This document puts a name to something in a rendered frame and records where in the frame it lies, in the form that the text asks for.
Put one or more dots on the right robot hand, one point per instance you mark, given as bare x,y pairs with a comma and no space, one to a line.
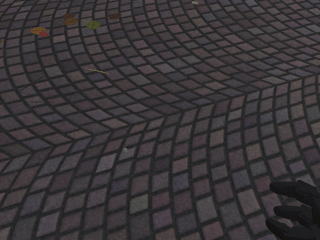
305,216

